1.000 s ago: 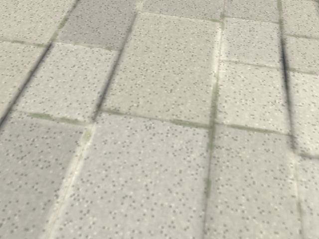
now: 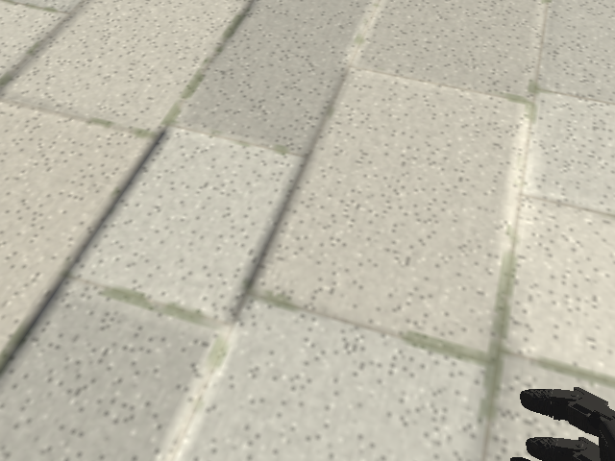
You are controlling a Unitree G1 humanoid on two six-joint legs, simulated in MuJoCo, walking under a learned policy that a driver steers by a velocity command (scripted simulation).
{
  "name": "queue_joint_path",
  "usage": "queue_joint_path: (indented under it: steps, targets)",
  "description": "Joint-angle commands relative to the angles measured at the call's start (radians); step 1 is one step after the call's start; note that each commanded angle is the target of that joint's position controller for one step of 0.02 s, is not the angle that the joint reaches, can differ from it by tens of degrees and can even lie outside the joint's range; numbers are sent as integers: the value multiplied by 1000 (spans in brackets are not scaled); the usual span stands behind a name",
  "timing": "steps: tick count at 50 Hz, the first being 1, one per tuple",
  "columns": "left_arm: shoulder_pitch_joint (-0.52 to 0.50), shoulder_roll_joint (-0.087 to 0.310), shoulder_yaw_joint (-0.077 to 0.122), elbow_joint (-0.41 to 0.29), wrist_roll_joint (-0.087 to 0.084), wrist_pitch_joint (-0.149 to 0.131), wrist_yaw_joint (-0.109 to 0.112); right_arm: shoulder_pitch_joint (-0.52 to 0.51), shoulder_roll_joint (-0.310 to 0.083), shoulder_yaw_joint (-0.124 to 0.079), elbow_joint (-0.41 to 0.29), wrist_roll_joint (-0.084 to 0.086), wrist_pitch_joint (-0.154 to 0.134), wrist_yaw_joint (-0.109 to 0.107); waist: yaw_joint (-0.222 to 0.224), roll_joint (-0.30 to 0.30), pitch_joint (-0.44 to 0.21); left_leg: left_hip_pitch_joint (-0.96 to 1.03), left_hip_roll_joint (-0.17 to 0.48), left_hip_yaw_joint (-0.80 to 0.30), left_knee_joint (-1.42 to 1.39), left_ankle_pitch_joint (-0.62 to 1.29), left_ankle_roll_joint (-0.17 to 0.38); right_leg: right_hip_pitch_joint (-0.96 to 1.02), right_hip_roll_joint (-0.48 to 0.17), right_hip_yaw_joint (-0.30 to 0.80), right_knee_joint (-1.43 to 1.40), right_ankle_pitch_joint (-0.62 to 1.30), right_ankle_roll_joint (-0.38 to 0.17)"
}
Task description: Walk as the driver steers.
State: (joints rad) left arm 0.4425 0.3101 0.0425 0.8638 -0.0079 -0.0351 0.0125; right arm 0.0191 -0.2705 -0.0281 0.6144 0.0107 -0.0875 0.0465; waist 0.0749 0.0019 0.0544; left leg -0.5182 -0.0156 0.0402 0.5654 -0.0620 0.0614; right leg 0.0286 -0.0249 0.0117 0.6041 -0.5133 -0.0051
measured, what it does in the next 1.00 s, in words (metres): walks ahead, turning right: right foot, then left foot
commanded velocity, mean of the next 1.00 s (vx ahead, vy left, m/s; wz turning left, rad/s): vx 0.50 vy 0.00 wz -0.41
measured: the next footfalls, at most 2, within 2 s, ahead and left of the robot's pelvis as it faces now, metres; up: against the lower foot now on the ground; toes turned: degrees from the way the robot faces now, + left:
right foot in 0.52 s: +0.45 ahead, -0.15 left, +0.00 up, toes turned -13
left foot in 1.00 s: +0.77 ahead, -0.04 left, +0.00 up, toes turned -32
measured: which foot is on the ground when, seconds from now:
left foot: down 0.00-0.54, up 0.56-0.98, down 1.00-1.00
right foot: up 0.00-0.50, down 0.52-1.00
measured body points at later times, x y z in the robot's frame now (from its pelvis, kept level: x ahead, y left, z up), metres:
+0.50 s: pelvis +0.28 -0.02 +0.01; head +0.31 -0.04 +0.46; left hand +0.53 +0.17 -0.08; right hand +0.26 -0.32 -0.12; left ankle +0.12 +0.10 -0.71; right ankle +0.41 -0.15 -0.71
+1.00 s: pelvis +0.57 -0.08 +0.01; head +0.59 -0.10 +0.46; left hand +0.74 +0.17 -0.09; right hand +0.67 -0.40 -0.06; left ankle +0.74 -0.03 -0.72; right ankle +0.41 -0.14 -0.72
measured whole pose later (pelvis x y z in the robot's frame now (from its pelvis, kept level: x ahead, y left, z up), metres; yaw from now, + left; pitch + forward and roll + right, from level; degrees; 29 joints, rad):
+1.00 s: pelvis +0.57 -0.08 +0.01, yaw -28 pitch +2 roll -1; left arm 0.39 0.31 0.07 0.71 -0.02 -0.03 0.02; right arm 0.04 -0.29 -0.03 0.68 0.00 -0.12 0.02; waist 0.08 0.03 0.01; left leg -0.45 -0.01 -0.07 0.46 -0.04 -0.01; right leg -0.09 0.11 0.23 0.52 -0.45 -0.05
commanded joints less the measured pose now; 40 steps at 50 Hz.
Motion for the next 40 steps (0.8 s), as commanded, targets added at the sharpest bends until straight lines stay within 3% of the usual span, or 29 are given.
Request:
queue_joint_path:
  steps: [1, 2, 3, 4, 5, 6, 8, 10, 15, 20, 22, 23, 24, 25, 26, 27, 28, 29, 30, 31, 32, 33, 35, 37, 40]
  targets:
    - [35, 106, 6, -100, -21, -52, -10, 400, -198, -73, 42, -3, 2, -13, -187, 210, -409, 897, 380, -796, -265, -417, 244, -697, 46, 149, 718, -51, -27]
    - [-74, 146, 21, -135, -45, -63, -17, 331, -163, -60, 45, 0, 1, -18, -177, 156, -241, 764, 352, -628, -279, -357, 206, -761, -4, 112, 721, 32, -37]
    - [-127, 133, 15, -147, -35, -71, -13, 275, -154, -56, 44, -3, 0, -18, -147, 53, -161, 621, 313, -514, -296, -220, 188, -731, -53, 85, 676, 122, -39]
    - [-148, 124, 18, -149, -17, -71, -12, 232, -139, -53, 43, -12, -2, -15, -115, 32, -109, 510, 276, -432, -319, -103, 183, -700, -84, 77, 621, 181, -32]
    - [-118, 115, 20, -137, -16, -61, -15, 204, -112, -46, 42, -25, -8, -16, -79, 51, -104, 446, 252, -366, -349, -43, 177, -642, -111, 89, 600, 221, -28]
    - [-91, 95, 17, -126, -20, -48, -16, 193, -104, -47, 48, -24, -15, -16, -63, 69, -105, 406, 245, -325, -380, -22, 184, -607, -120, 88, 581, 239, -19]
    - [-86, 67, 12, -121, -19, -22, -11, 192, -108, -51, 77, -15, -34, -16, -49, 66, -66, 337, 244, -236, -430, 14, 191, -607, -128, 87, 539, 257, 3]
    - [-148, 62, 12, -144, -15, -12, -5, 204, -126, -57, 103, -21, -42, -22, -61, 52, -15, 317, 241, -168, -463, 29, 185, -669, -123, 107, 465, 336, 21]
    - [-285, 40, 6, -184, -10, -30, -26, 223, -154, -59, 133, -20, -37, -37, -113, 34, 16, 367, 200, 3, -478, 97, 129, -664, -86, 56, 160, 619, 18]
    - [-427, 23, -3, -262, -13, -34, -59, 310, -184, -68, 184, -4, -3, -44, -170, 15, 48, 573, 264, 50, -420, 169, 111, -745, -68, 5, 12, 577, -21]
    - [-439, 33, 3, -292, -12, -33, -73, 310, -198, -73, 189, 3, 18, -50, -156, 30, 36, 644, 285, 67, -347, 326, 92, -743, -45, -30, -10, 477, -48]
    - [-419, 47, 10, -300, -12, -30, -77, 297, -211, -76, 185, 3, 27, -55, -134, 49, 8, 662, 285, 84, -285, 497, 79, -693, -16, -60, -12, 422, -66]
    - [-370, 69, 23, -298, -11, -26, -78, 288, -227, -81, 179, 4, 35, -61, -101, 73, -39, 670, 282, 100, -192, 679, 66, -611, 21, -92, -3, 367, -87]
    - [-259, 106, 45, -279, -12, -21, -74, 277, -233, -82, 172, 2, 45, -68, -37, 79, -108, 646, 265, 121, -33, 792, 48, -466, 64, -112, -14, 348, -114]
    - [-94, 161, 77, -242, -15, -16, -61, 267, -219, -74, 162, 1, 48, -76, 52, 50, -194, 517, 225, 147, 197, 729, 12, -208, 84, -85, -68, 403, -155]
    - [17, 279, 111, -227, -11, -6, -40, 339, -131, -43, 118, -23, 30, -72, 45, -144, -320, 128, 123, 153, 571, 232, -46, 193, -151, 307, -59, 391, -288]
    - [-6, 275, 100, -252, -18, -15, -42, 352, -78, -16, 96, -32, -8, -53, -2, -227, -453, -158, -63, -45, 821, -519, -78, 391, -319, 818, -235, 257, -437]
    - [-9, 194, 77, -256, -9, -22, -44, 243, -170, -40, 78, 8, -37, -34, 54, -133, -396, -270, 4, -166, 860, -473, -56, 364, -298, 741, -288, 209, -381]
    - [-53, 161, 68, -254, -5, -27, -42, 181, -171, -36, 51, 28, -52, -28, 35, -80, -260, -293, 46, -146, 800, -387, -38, 229, -261, 594, -297, 256, -340]
    - [-118, 142, 62, -262, -7, -29, -41, 169, -157, -34, 51, 10, -57, -34, -15, 5, -168, -257, 87, -135, 696, -325, -41, 72, -216, 486, -307, 362, -310]
    - [-168, 114, 52, -275, -1, -30, -38, 174, -166, -42, 57, -11, -50, -40, -50, 1, -126, -190, 116, -133, 616, -283, -51, -40, -183, 412, -326, 466, -295]
    - [-194, 108, 49, -290, 7, -30, -35, 191, -164, -44, 58, -18, -38, -40, -77, -27, -110, -132, 124, -134, 589, -258, -65, -116, -160, 387, -350, 521, -296]
    - [-205, 119, 53, -286, 3, -34, -26, 217, -141, -40, 64, -27, -18, -43, -98, -37, -100, -94, 121, -112, 521, -230, -103, -202, -139, 332, -374, 615, -308]
    - [-186, 142, 60, -272, -2, -34, -14, 169, -118, -32, 48, -30, -7, -48, -89, -37, -73, -96, 109, -97, 403, -151, -136, -260, -111, 274, -383, 640, -297]
    - [-148, 155, 65, -251, -10, -24, 0, 45, -87, -18, 22, -27, -11, -45, -40, -64, -55, -38, 66, -89, 151, 60, -149, -300, -53, 223, -365, 543, -240]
